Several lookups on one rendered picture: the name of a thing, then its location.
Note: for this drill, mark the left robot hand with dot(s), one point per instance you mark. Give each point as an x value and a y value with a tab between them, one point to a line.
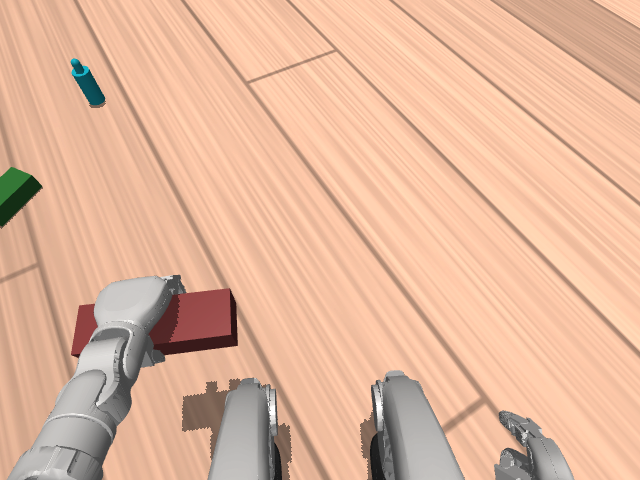
141	302

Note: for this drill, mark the right robot hand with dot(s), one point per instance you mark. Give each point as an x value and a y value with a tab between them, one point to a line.
544	460

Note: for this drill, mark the right robot foot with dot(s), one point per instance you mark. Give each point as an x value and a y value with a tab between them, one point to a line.
376	467

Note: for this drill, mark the left robot arm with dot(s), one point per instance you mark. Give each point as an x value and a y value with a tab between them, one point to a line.
76	436

